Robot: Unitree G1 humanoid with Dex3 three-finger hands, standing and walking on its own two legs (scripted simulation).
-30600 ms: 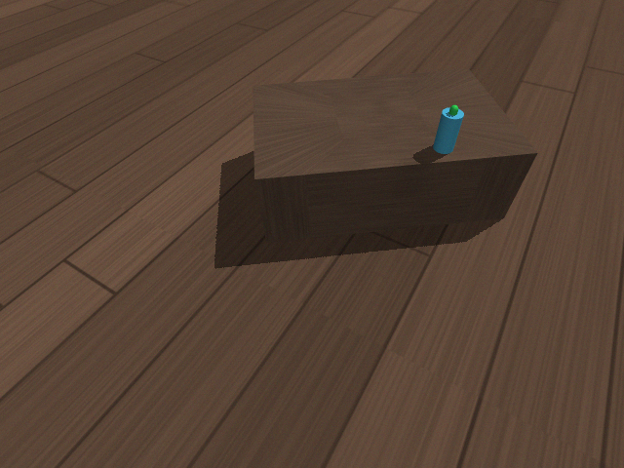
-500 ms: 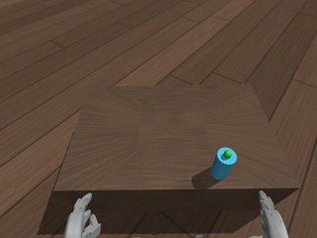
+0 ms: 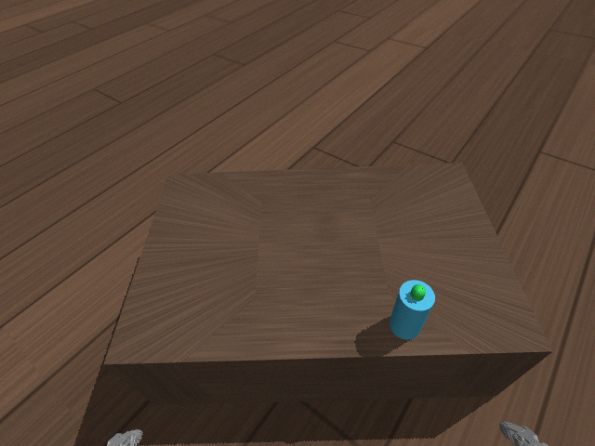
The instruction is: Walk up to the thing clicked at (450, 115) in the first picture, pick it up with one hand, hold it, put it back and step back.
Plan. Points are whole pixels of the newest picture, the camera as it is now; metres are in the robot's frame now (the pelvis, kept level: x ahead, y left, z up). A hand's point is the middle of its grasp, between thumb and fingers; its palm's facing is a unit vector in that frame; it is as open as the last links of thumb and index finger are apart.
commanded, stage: stand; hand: right
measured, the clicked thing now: (411, 308) +0.45 -0.22 -0.29
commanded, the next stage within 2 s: none
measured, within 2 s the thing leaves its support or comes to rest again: neither
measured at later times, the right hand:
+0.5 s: hand out of the picture +0.04 -0.24 -0.12, palm faces -0.02 +0.94 -0.34, open 7.4 cm
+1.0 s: hand out of the picture +0.04 -0.23 -0.13, palm faces -0.03 +0.94 -0.33, open 7.4 cm
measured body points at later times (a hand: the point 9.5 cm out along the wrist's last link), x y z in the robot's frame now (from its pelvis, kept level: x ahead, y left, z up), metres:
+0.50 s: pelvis -0.01 +0.00 +0.03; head -0.02 +0.01 +0.48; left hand +0.06 +0.29 -0.11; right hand +0.04 -0.29 -0.10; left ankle +0.01 +0.15 -0.71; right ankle +0.01 -0.12 -0.71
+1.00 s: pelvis -0.01 +0.01 +0.04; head +0.00 +0.01 +0.49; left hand +0.04 +0.31 -0.11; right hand +0.04 -0.28 -0.10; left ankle +0.01 +0.15 -0.71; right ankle +0.01 -0.12 -0.71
